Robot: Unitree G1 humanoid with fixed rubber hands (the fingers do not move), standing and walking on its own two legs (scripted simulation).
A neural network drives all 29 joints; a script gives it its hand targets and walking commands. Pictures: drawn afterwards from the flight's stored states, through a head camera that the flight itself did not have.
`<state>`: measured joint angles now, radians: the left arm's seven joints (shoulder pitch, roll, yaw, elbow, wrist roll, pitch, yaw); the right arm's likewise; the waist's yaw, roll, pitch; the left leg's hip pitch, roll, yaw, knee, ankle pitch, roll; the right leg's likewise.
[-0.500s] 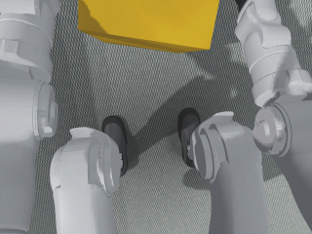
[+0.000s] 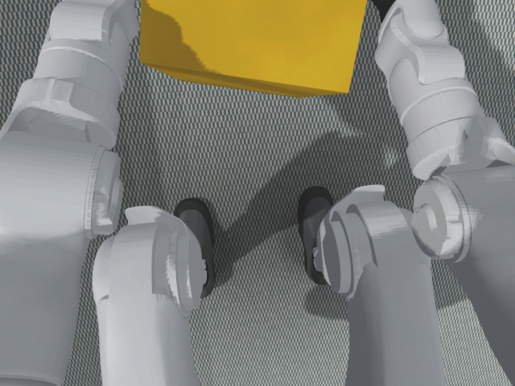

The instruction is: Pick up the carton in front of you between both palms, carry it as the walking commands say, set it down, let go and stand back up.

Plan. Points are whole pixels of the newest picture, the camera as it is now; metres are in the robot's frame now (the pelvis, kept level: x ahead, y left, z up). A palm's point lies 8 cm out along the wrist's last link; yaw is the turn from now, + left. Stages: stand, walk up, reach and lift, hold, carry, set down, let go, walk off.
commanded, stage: reach and lift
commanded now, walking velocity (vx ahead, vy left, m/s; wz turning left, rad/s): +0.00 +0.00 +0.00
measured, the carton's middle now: (252, 4) +0.55 +0.00 -0.25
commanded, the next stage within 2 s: none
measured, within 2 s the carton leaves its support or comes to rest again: leaves its support in 0.30 s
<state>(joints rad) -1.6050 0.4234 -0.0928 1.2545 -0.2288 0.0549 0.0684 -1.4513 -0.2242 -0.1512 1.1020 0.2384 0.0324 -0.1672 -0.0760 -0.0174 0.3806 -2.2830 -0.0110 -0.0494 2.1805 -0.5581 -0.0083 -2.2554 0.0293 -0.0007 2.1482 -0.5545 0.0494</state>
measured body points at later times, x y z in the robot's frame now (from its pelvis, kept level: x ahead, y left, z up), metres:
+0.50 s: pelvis +0.01 +0.00 +0.00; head +0.34 +0.04 +0.29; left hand +0.57 +0.15 -0.13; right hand +0.54 -0.16 -0.12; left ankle +0.11 +0.12 -0.34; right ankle +0.12 -0.13 -0.34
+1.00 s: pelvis +0.00 +0.00 +0.12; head +0.26 +0.02 +0.48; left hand +0.52 +0.15 +0.06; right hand +0.50 -0.15 +0.06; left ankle +0.11 +0.12 -0.34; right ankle +0.12 -0.13 -0.34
